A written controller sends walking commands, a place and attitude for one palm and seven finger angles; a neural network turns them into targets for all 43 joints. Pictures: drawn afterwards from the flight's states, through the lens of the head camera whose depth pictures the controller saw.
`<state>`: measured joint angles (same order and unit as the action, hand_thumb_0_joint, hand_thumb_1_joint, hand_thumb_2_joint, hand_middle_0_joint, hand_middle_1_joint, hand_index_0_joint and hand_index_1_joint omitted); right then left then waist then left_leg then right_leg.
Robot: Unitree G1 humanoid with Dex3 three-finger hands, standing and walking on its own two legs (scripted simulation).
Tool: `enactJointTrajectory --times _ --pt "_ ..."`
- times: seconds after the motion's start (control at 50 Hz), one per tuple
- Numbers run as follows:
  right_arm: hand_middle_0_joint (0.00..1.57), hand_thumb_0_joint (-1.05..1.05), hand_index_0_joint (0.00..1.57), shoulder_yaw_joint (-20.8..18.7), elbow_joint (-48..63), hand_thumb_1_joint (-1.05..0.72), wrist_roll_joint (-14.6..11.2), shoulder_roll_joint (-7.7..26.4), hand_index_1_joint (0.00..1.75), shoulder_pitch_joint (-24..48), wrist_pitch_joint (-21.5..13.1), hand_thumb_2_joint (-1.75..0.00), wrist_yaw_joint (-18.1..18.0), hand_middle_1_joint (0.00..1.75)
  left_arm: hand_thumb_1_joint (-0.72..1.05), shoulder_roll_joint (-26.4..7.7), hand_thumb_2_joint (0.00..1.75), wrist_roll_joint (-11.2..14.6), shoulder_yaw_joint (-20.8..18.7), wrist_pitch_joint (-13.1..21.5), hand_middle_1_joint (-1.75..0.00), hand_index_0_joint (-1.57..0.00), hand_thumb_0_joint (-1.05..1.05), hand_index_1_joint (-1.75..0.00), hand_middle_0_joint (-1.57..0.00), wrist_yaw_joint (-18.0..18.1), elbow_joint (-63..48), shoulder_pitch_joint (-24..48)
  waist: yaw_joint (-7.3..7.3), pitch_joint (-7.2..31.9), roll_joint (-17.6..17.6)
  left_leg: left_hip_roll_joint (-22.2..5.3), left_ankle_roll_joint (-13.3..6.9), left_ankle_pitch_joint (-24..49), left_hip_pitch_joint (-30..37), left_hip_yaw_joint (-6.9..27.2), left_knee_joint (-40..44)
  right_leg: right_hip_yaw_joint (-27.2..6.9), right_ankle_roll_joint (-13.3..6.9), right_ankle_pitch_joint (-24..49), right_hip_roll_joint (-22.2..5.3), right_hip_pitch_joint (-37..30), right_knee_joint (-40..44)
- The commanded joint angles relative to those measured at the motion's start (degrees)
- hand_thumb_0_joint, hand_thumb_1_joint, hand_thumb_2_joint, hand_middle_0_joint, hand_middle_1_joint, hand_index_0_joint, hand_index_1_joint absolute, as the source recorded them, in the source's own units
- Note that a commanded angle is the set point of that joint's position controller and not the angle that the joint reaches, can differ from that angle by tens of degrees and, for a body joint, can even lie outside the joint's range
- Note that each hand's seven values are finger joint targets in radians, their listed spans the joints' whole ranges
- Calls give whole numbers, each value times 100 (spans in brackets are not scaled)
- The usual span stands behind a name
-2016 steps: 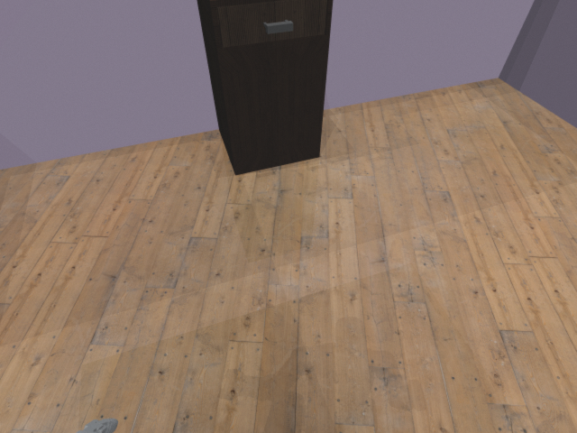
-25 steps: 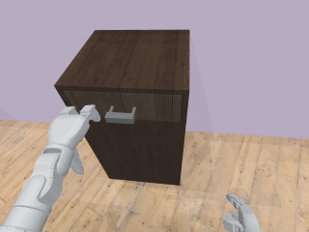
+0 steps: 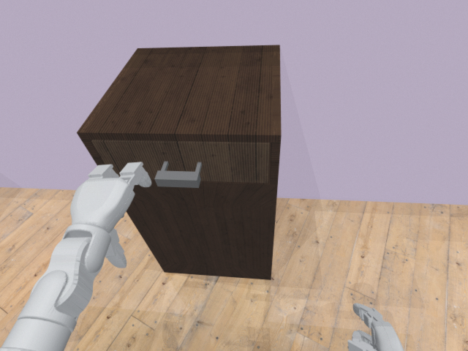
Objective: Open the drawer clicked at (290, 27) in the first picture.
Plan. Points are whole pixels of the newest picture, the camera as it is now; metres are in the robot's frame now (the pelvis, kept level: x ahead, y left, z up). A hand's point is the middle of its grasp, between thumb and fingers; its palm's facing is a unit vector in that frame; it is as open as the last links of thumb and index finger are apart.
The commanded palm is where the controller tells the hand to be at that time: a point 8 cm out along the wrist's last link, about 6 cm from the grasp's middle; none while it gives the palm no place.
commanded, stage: move the hooked fingers above the handle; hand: left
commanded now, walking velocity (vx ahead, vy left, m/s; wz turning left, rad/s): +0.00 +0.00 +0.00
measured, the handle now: (180, 172) +0.51 +0.21 -0.04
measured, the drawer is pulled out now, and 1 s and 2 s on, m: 0.00 0.00 0.00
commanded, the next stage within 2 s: none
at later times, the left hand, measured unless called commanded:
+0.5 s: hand (138, 197) +0.36 +0.23 +0.05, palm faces -0.02 -0.07 -1.00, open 13.9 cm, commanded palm +0.35 +0.24 +0.11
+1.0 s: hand (158, 182) +0.42 +0.22 +0.03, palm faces -0.06 -0.05 -1.00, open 13.9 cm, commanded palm +0.41 +0.22 +0.09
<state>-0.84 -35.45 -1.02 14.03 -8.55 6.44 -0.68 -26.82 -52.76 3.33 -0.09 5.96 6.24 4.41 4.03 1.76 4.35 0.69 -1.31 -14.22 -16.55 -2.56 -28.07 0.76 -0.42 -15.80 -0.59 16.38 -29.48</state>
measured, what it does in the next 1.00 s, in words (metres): stands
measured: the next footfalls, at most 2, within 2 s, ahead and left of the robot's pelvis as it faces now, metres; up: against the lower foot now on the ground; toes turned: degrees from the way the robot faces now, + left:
none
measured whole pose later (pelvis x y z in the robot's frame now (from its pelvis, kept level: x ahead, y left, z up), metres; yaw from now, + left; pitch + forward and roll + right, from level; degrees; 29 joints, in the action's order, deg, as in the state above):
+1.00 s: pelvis +0.01 +0.00 -0.01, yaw +0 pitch +11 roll +0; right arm -2.9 -37.2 -1.0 14.2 -15.2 6.6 -1.5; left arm -25.5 -58.4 4.7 4.4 10.7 40.4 30.7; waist -0.6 4.9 2.3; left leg -0.1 -1.1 -18.1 -28.5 -2.5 -36.0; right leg 0.7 -0.8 -19.1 0.0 28.0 -36.5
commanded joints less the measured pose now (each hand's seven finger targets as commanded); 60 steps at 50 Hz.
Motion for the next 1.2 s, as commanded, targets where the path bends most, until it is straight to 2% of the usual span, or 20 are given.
enactJointTrajectory --times 0.0,0.1,0.2,0.24,0.32,0.38,0.44,0.48,0.5,0.62,0.66,0.7,0.74,0.8,0.86,0.92,0.94,1.04,1.1,1.18 --pt "20 0 20 -194 769 -90 -46 651 30 589 -242 -90 -119 30 -50 -1346 30 -27 -772 75 -120 -30 0 -120 -30 133 -633 1920 -87 1101 -555 69 -81 1063 431 46 263 -41 -119 938 153 -337 427" --pt "20 0 20 -230 683 -90 -23 644 30 412 -315 -90 -177 30 -50 -1386 30 -94 -690 360 -120 -30 0 -120 -30 158 -313 2732 -188 1299 -312 95 -95 993 494 62 131 -68 -132 852 153 -150 379" --pt "20 0 20 -281 639 -90 -22 644 30 251 -348 -90 -172 30 -50 -1352 30 -108 -667 532 -120 -30 0 -120 -30 249 113 2979 -194 1485 -255 121 -100 1064 362 60 -6 -79 -141 1001 147 -119 262" --pt "20 0 20 -308 608 -90 -24 669 30 194 -322 -90 -173 30 -50 -1493 30 -132 -826 529 -120 -30 0 -120 -30 296 320 2918 -160 1620 -397 120 -103 1207 263 40 -67 -93 -137 1221 150 -197 181" --pt "20 0 20 -352 632 -90 -39 693 30 99 -281 -90 -143 30 -50 -1333 30 -134 -686 481 -120 -30 0 -120 -30 348 515 2982 -178 1730 -370 113 -116 1320 191 21 -143 -96 -142 1386 154 -178 89" --pt "20 0 20 -378 608 -90 -37 747 30 1 -253 -90 -157 30 -50 -1568 30 -184 -874 462 -120 -30 0 -120 -30 379 685 3104 -175 1813 -454 101 -126 1356 87 12 -187 -122 -138 1468 157 -219 26" --pt "20 0 20 -421 631 -90 -41 728 30 -75 -239 -90 -130 30 -50 -1292 30 -189 -624 495 -120 -30 0 -120 -30 428 551 3202 -226 1943 -225 94 -117 1561 207 34 -255 -84 -167 1580 180 -93 -60" --pt "20 0 20 -438 592 -90 -43 753 30 -142 -225 -90 -132 30 -50 -1355 30 -223 -680 489 -120 -30 0 -120 -30 481 683 3335 -264 1905 -307 86 -119 1498 155 39 -270 -81 -160 1494 194 -13 -74" --pt "20 0 20 -435 573 -90 -50 740 30 -182 -224 -90 -132 30 -50 -1160 30 -220 -495 463 -120 -30 0 -120 -30 502 791 3459 -326 1797 -381 71 -120 1455 150 59 -270 -41 -163 1430 200 106 -75" --pt "20 0 20 -463 491 -90 -55 775 30 -357 -195 -90 -148 30 -50 -1451 30 -347 -761 378 -120 -30 0 -120 -30 663 1270 3717 -275 2040 -417 81 -124 1530 26 19 -350 -65 -173 1540 204 22 -176" --pt "20 0 20 -463 457 -90 -56 787 30 -396 -174 -90 -137 30 -50 -1264 30 -381 -558 328 -120 -30 0 -120 -30 675 1451 4005 -380 1931 -357 62 -104 1524 25 48 -355 -21 -186 1443 215 192 -192" --pt "20 0 20 -476 457 -90 -53 798 30 -456 -172 -90 -133 30 -50 -1360 30 -406 -632 314 -120 -30 0 -120 -30 687 1588 4039 -349 2026 -363 56 -119 1526 51 34 -390 -41 -186 1471 226 193 -216" --pt "20 0 20 -473 491 -90 -53 792 30 -488 -173 -90 -132 30 -50 -1179 30 -401 -450 316 -120 -30 0 -120 -30 673 1580 4158 -388 2139 -349 57 -123 1558 85 35 -426 -34 -180 1513 220 227 -234" --pt "20 0 20 -476 448 -90 -53 804 30 -585 -154 -90 -143 30 -50 -1131 30 -426 -391 321 -120 -30 0 -120 -30 647 1924 4324 -454 1985 -451 60 -135 1505 -29 23 -477 -27 -175 1521 225 322 -244" --pt "20 0 20 -473 396 -90 -38 837 30 -695 -129 -90 -170 30 -50 -1355 30 -487 -552 380 -120 -30 0 -120 -30 668 2202 4678 -502 2004 -544 62 -134 1478 -142 52 -516 -30 -179 1487 222 350 -280" --pt "20 0 20 -493 357 -90 -20 810 30 -793 -126 -90 -162 30 -50 -1200 30 -557 -347 496 -120 -30 0 -120 -30 730 2204 5126 -585 2215 -311 69 -130 1546 -40 57 -620 -32 -180 1529 227 526 -370" --pt "20 0 20 -522 357 -90 -7 797 30 -840 -133 -90 -151 30 -50 -1180 30 -562 -390 534 -120 -30 0 -120 -30 766 2195 5102 -543 2359 -303 64 -130 1732 23 62 -665 -29 -193 1650 234 498 -412" --pt "20 0 20 -533 290 -90 -8 815 30 -956 -78 -90 -104 30 -50 -1197 30 -607 -445 479 -120 -30 0 -120 -30 905 2700 5051 -576 2342 -340 67 -119 1818 -185 42 -751 -15 -189 1818 253 542 -493" --pt "20 0 20 -581 288 -90 20 816 30 -1029 -62 -90 -58 30 -50 -1080 30 -640 -370 455 -120 -30 0 -120 -30 980 2601 5177 -572 2695 -189 50 -114 2109 8 42 -832 -26 -193 1975 266 531 -555" --pt "20 0 20 -572 225 -90 9 863 30 -1129 -14 -90 -67 30 -50 -1168 30 -640 -436 335 -120 -30 0 -120 -30 1000 3020 5270 -658 2470 -499 45 -138 2002 -264 15 -834 -32 -164 2052 271 509 -529"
